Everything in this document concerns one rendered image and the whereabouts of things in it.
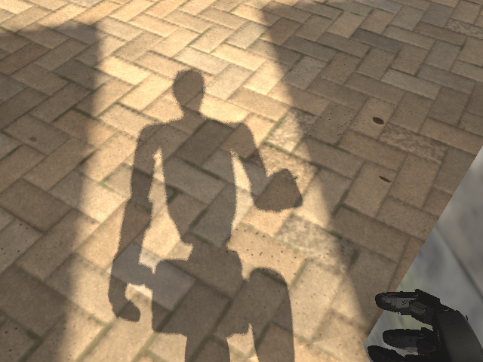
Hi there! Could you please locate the right robot hand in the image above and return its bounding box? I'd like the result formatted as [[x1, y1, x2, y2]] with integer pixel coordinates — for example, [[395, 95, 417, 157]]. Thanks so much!
[[368, 289, 483, 362]]

